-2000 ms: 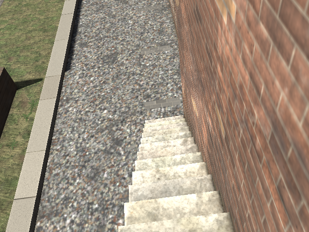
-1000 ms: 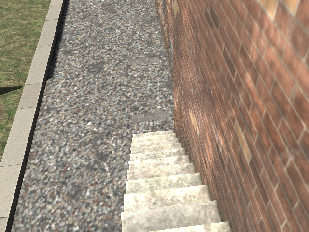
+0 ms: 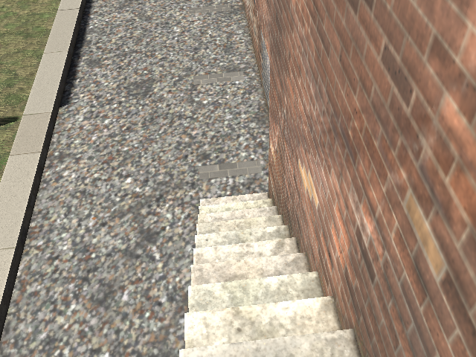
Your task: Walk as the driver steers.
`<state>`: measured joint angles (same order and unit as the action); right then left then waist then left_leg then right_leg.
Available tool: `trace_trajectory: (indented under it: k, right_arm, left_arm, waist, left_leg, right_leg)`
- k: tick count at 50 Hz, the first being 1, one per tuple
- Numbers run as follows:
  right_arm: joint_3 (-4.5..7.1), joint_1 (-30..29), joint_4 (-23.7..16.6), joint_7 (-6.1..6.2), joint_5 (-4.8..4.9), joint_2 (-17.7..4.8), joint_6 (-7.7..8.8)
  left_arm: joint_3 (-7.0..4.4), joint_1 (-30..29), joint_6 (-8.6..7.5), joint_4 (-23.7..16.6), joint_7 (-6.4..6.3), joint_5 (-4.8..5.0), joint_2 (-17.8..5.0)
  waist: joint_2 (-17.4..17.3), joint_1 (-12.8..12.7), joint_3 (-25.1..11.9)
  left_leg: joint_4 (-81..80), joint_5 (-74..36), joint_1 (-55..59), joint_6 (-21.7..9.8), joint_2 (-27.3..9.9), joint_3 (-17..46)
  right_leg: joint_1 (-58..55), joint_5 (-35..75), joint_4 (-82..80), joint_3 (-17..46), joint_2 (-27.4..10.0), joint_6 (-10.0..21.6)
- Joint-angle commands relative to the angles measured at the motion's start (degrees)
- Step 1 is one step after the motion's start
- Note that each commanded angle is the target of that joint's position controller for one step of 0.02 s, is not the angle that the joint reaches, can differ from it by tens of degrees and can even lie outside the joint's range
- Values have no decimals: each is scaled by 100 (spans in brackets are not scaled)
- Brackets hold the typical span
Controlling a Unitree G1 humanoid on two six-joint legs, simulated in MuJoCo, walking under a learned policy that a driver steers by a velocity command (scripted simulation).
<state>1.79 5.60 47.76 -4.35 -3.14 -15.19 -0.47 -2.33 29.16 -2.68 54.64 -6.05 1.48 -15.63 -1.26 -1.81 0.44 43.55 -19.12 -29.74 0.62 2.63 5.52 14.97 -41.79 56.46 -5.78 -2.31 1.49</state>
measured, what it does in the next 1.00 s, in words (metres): goes down: left foot 0.19 m lower, then right foot 0.14 m higher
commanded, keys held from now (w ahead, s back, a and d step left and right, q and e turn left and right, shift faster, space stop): w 1.00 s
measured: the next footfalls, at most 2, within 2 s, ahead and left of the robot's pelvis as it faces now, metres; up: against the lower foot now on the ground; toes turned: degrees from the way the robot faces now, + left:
left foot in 0.10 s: +0.13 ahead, +0.16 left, -0.19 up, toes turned -3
right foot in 0.34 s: +0.09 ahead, -0.08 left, -0.05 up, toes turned +1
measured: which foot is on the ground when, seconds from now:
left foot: up 0.00-0.08, down 0.10-0.58, up 0.60-1.00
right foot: down 0.00-0.10, up 0.12-0.32, down 0.34-0.44, up 0.46-0.52, down 0.54-1.00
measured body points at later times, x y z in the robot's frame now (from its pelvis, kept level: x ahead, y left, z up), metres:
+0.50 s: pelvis +0.12 +0.01 -0.14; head +0.05 -0.02 +0.30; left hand +0.19 +0.27 -0.25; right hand +0.14 -0.23 -0.31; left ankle +0.11 +0.12 -0.87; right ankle +0.16 -0.08 -0.80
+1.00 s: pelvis +0.25 +0.02 -0.19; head +0.27 -0.03 +0.26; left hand +0.16 +0.30 -0.29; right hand +0.40 -0.21 -0.34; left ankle +0.34 +0.15 -0.88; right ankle +0.16 -0.08 -0.87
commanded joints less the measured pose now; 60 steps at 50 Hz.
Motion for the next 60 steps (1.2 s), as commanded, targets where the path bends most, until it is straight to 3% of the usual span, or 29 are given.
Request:
trace_trajectory:
  k: [1, 4, 5, 6, 7, 8, 9, 10, 11, 14, 17, 19, 21, 23, 24, 26, 29, 31, 34, 39, 44, 50, 53, 54, 55, 57, 58, 59, 60]
  right_arm:
    - [-201, 1130, 111, -92, 114, 479, 196]
    - [103, 3070, 647, -9, 83, -11, 308]
    - [178, 3325, 818, -4, 139, -200, 368]
    - [107, 3352, 736, -113, 92, -685, 441]
    - [692, 3651, 987, -79, 100, -2207, 478]
    - [519, 3048, 812, -14, 128, -1375, 464]
    - [151, 2004, 559, -68, 16, -356, 431]
    - [-15, 1808, 518, -49, -142, -190, 466]
    - [296, 1531, 667, 100, -28, -1296, 493]
    - [-86, 1076, 934, 95, 135, -138, 691]
    - [-80, 1136, 881, 227, 251, -479, 654]
    - [-175, 1073, 800, 191, 310, -402, 539]
    - [-219, 1504, 917, 211, 210, -292, 332]
    - [-167, 2249, 988, 198, 254, -359, 251]
    - [-190, 2465, 1137, 290, 327, -429, 210]
    - [65, 2363, 972, 333, 82, -1299, -7]
    - [-75, 1328, 582, 334, 56, -324, 33]
    - [-15, 1509, 360, 345, -38, -243, 2]
    - [94, 1045, 396, 362, -16, -616, -146]
    - [94, 919, 427, 314, -108, -358, -396]
    - [38, -139, 33, 167, -273, -400, -235]
    - [-84, 230, -151, 64, 42, 94, 171]
    - [-88, 1458, 30, 67, 155, 265, 296]
    - [64, 1829, 161, 77, 156, -50, 314]
    - [173, 2737, 343, 104, 183, -345, 362]
    - [185, 3334, 615, 46, 42, -1104, 467]
    - [395, 3569, 718, 108, 148, -1474, 458]
    - [545, 3378, 796, 191, 196, -1708, 539]
    - [312, 2897, 717, 182, 149, -899, 557]
  left_arm:
    - [-168, -467, -171, -223, -19, -60, -572]
    - [-278, -132, 179, 27, 168, -348, -813]
    - [-279, 189, 289, 112, 198, -321, -454]
    - [-190, 426, 393, -72, 271, 126, 147]
    - [-97, 874, 333, -431, 160, 236, 121]
    - [-170, -361, 335, -464, 91, 58, -486]
    - [-247, -1209, 414, -360, 110, -96, -808]
    - [-140, -791, 454, -202, 132, -52, -393]
    - [-11, -279, 487, -661, 201, -40, -52]
    - [-116, -807, 606, -603, 144, -71, -432]
    - [8, -685, 535, -745, 282, -288, -214]
    - [59, -744, 434, -753, 367, -114, -248]
    - [-52, -584, 246, -597, 447, -129, -640]
    - [-36, -420, 100, -558, 327, -364, -606]
    - [102, -1130, 78, -732, 360, -250, 8]
    - [75, -1134, 269, -776, 426, -251, -239]
    - [-84, 601, 256, -161, 388, -311, -916]
    - [-276, 1634, 130, 335, 346, -71, -1637]
    - [-193, 104, 37, 30, 409, -97, -1041]
    - [-99, 101, -86, 83, 297, -86, -737]
    - [-113, 326, -84, 182, 156, -163, -457]
    - [-206, -215, -274, -135, 65, -118, -445]
    - [-276, -372, 42, -140, 127, -231, -526]
    - [-279, 127, 167, 150, 203, -191, -386]
    - [-311, -124, 217, -20, 249, -204, -301]
    - [-189, 316, 214, -582, 361, 221, 196]
    - [-242, 424, 183, -462, 288, 192, -195]
    - [-263, 205, 163, -491, 178, 19, -373]
    - [-363, -761, 234, -485, 126, -96, -917]
  waist:
    - [-118, 491, 575]
    - [-631, 1154, 7]
    - [-1067, 1077, -259]
    - [-1155, 615, -458]
    - [-1769, 734, -1341]
    - [-494, 849, 59]
    - [566, 738, 719]
    - [19, 457, 379]
    - [-1108, -107, 148]
    - [-438, -17, 1069]
    - [-455, -258, 969]
    - [-627, -217, 1131]
    - [274, -55, 1430]
    - [1072, 179, 1443]
    - [178, 393, 1580]
    - [-1542, 436, 970]
    - [-38, -386, 1103]
    - [1787, -136, 924]
    - [447, 365, 988]
    - [755, 345, 1]
    - [1006, 33, 362]
    - [254, 58, 361]
    - [260, 274, 266]
    - [779, 420, 81]
    - [10, 926, -102]
    - [-1148, 281, -825]
    - [-1119, 466, -1181]
    - [-1692, 705, -1283]
    - [-526, 638, -132]
  left_leg:
    - [-1494, -1100, 2604, -100, -26, -610]
    - [-3256, 126, 3934, -366, -86, -1246]
    - [-2693, -417, 4443, -473, -852, -439]
    - [-300, -4098, 4793, -335, -1578, 237]
    - [-1674, 104, 4877, -2028, -3115, 3082]
    - [-2689, 2586, 3665, -2231, -3088, 3027]
    - [-2730, 3557, 2257, -1373, -1929, 1631]
    - [-2245, 1726, 1455, -1397, -1730, 1377]
    - [-2989, 3968, 376, -2246, -2613, 2361]
    - [-2812, 4818, -950, -1830, -1643, 1916]
    - [-2318, 4980, -544, -1305, -1424, 1557]
    - [-2519, 5764, -837, -817, -895, 836]
    - [-157, 4385, -171, -300, -173, -577]
    - [-22, 4444, 740, -63, -102, -1053]
    - [-1456, 4830, 1561, -260, -489, -785]
    - [-2513, 5647, 1041, -1258, -1451, 884]
    - [103, 4576, 6, -879, -472, 221]
    - [2759, 6026, -1924, -325, 576, 154]
    - [3223, 4381, -1892, -232, 105, 274]
    - [3585, 2940, -792, -76, 343, -260]
    - [1287, 691, -1177, -13, 188, -261]
    - [-1151, -1741, 1068, 38, 168, -676]
    - [-3078, -948, 2855, -326, -98, -1067]
    - [-3082, 251, 3650, -252, -417, -670]
    - [-3238, 485, 3996, -337, -977, 99]
    - [-29, -4684, 5469, 128, -2123, 927]
    - [-410, -3921, 5730, -337, -2586, 1608]
    - [-1597, 607, 5096, -1473, -3292, 3238]
    - [-2364, 1858, 4126, -1616, -3075, 3020]
  right_leg:
    - [2465, 1693, -584, 528, -668, 541]
    - [1866, 1488, 3104, -195, 154, 546]
    - [2774, -1220, 5398, -35, 637, 489]
    - [4021, -2037, 7174, 317, 745, 236]
    - [4829, -1144, 7128, 772, 944, 237]
    - [5401, -20, 6615, 860, 501, 128]
    - [4298, 1179, 5610, 899, 205, 150]
    - [3445, 1008, 6020, 530, 338, 134]
    - [2696, 1266, 5434, 732, -26, -110]
    - [2307, 2903, 4140, 816, 110, -579]
    - [1675, 3519, 1878, 1066, -281, -433]
    - [1213, 3189, 811, 370, 146, -332]
    - [1946, 1163, -567, 1551, -2, 229]
    - [2578, 3152, -2185, 1479, 87, 170]
    - [2685, 4028, -2859, 258, 712, -42]
    - [857, 1342, -1363, 136, 304, 81]
    - [-701, 2508, -2300, 1458, -394, -7]
    - [-1209, 3596, -4063, 5499, -2036, 702]
    - [-427, 2317, -3610, 3823, -1559, 1181]
    - [-365, 6108, -2636, 1927, -1015, 1027]
    - [-189, 2909, -1626, 1184, -170, 459]
    - [1713, 923, -592, 1231, -174, 592]
    - [1868, 1879, 936, 778, 60, 735]
    - [2139, 1021, 2104, 560, 351, 864]
    - [2491, -149, 4157, 439, 640, 798]
    - [4755, -590, 6775, 1031, 700, 521]
    - [5449, 310, 6970, 1370, 706, 493]
    - [5769, 745, 6679, 1817, 658, 260]
    - [5956, 1212, 6572, 1674, 512, 87]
